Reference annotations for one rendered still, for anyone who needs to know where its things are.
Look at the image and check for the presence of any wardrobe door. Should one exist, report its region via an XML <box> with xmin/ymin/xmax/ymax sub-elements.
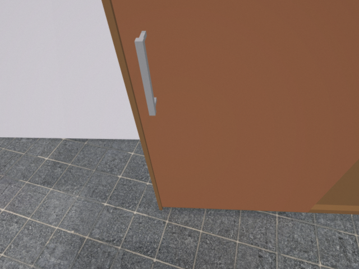
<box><xmin>316</xmin><ymin>159</ymin><xmax>359</xmax><ymax>206</ymax></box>
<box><xmin>111</xmin><ymin>0</ymin><xmax>359</xmax><ymax>212</ymax></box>

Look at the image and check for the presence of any handle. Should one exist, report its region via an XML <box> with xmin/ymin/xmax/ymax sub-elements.
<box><xmin>135</xmin><ymin>31</ymin><xmax>157</xmax><ymax>115</ymax></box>

